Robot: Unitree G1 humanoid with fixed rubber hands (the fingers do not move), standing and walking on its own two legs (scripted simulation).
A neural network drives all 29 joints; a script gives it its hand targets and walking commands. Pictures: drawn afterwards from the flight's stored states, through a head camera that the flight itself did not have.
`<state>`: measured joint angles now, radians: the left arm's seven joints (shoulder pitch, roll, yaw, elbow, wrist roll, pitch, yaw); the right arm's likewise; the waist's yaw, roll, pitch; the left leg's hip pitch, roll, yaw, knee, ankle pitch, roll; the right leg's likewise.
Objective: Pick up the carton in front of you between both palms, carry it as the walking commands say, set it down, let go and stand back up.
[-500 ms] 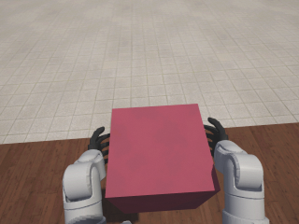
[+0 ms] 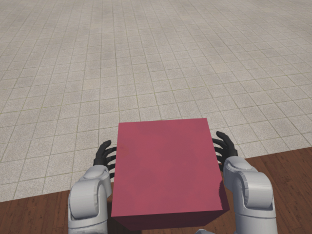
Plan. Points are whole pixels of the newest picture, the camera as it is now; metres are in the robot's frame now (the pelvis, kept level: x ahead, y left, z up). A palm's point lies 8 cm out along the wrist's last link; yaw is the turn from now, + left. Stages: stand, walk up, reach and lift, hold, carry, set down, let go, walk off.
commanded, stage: carry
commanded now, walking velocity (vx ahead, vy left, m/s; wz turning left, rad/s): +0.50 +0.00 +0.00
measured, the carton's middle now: (165, 179) +0.26 +0.00 +0.00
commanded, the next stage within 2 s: none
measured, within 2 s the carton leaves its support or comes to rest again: neither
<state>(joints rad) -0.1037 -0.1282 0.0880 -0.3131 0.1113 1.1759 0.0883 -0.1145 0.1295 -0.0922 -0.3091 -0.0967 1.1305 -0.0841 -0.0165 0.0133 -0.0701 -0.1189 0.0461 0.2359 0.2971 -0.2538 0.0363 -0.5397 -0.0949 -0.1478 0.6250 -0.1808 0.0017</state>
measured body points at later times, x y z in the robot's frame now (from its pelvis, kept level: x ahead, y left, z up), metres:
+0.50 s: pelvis +0.32 +0.00 -0.03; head +0.36 +0.00 +0.42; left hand +0.69 +0.16 +0.09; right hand +0.71 -0.14 +0.09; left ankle +0.44 +0.10 -0.74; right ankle +0.18 -0.11 -0.75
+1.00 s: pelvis +0.66 +0.01 -0.05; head +0.73 +0.01 +0.39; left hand +1.03 +0.18 +0.04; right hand +1.06 -0.12 +0.05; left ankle +0.51 +0.10 -0.71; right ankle +0.66 -0.09 -0.76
